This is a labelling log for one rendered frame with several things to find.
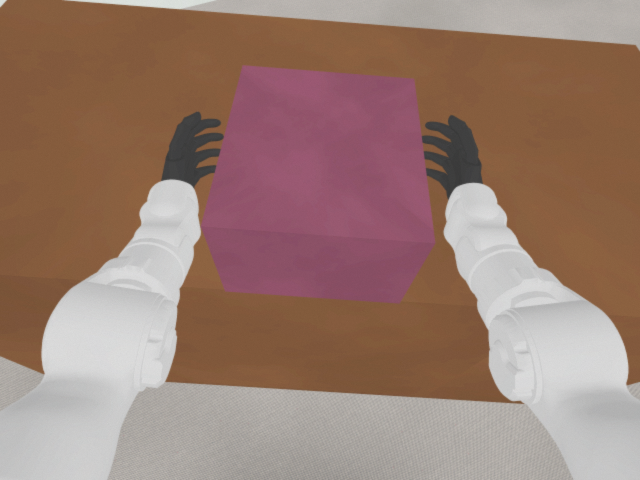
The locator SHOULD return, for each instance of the pedestal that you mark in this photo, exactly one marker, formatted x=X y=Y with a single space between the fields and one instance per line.
x=90 y=98

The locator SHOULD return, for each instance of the right robot forearm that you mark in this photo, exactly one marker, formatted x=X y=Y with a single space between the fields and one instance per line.
x=496 y=268

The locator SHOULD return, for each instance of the left robot forearm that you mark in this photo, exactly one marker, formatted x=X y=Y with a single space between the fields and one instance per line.
x=158 y=257

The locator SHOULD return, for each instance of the robot left upper arm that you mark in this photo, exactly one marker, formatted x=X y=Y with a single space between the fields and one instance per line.
x=107 y=343

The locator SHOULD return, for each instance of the robot right upper arm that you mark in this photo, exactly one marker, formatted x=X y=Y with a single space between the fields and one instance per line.
x=565 y=361

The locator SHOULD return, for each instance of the robot right hand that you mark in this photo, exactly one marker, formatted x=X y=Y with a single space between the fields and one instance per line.
x=462 y=164

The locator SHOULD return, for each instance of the carton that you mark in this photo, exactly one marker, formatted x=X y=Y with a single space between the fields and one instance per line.
x=320 y=188

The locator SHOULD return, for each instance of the robot left hand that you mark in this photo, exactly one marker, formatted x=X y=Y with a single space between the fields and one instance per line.
x=181 y=160

